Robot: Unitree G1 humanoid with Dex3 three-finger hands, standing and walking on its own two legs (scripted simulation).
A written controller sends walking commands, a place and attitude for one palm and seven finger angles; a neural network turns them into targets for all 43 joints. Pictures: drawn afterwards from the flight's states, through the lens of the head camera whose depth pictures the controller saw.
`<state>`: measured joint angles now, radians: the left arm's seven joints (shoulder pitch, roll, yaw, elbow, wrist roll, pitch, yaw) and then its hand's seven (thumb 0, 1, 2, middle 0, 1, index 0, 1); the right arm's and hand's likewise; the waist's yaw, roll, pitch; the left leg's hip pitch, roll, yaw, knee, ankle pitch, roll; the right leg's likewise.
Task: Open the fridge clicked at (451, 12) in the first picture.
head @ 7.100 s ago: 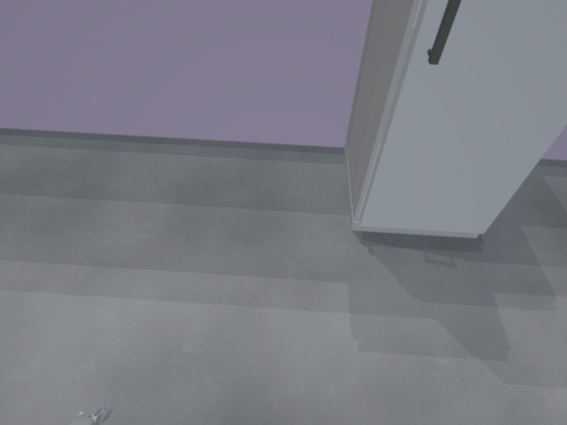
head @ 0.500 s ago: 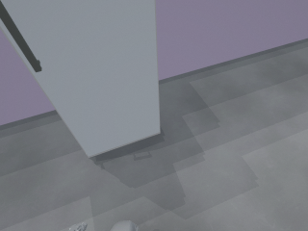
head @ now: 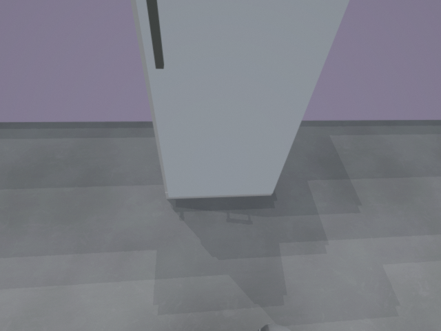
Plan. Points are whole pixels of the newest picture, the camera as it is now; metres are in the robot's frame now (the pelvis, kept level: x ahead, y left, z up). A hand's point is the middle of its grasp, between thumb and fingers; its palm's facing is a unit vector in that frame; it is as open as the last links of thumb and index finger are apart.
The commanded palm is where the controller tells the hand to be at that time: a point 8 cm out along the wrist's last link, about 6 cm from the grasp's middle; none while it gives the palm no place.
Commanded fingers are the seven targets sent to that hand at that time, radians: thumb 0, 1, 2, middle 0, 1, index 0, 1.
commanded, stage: turn to face it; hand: left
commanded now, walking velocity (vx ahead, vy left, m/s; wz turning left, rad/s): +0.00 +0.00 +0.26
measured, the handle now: out of the picture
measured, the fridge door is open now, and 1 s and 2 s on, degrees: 0 0 0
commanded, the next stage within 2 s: take the last steps up to it in 0.16 s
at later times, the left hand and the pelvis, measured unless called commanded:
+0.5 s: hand out of the picture -0.02 +0.16 -0.16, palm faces +0.21 -0.95 -0.22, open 7.3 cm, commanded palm none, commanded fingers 0.00 0.90 0.90 -0.20 -0.30 -0.20 -0.30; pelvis -0.01 -0.02 +0.00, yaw +9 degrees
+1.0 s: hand (124, 315) +0.17 +0.21 -0.18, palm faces +0.11 -0.98 -0.18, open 7.4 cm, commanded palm none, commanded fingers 0.00 0.90 0.90 -0.20 -0.30 -0.20 -0.30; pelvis +0.11 +0.02 -0.01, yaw +6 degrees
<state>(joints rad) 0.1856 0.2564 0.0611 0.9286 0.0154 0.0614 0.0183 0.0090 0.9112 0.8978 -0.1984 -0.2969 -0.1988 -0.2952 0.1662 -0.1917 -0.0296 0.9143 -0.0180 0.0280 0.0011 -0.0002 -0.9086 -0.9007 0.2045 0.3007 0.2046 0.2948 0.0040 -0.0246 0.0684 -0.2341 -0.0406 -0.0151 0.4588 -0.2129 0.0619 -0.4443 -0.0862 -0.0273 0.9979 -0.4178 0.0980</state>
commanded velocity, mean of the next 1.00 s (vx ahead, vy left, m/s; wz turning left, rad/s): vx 0.23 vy -0.04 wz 0.04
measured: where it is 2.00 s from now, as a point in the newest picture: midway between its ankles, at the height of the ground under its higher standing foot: (216, 310)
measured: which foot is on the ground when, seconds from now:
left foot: down 0.00-0.20, up 0.22-0.58, down 0.60-1.00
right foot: up 0.00-0.18, down 0.20-0.60, up 0.62-1.00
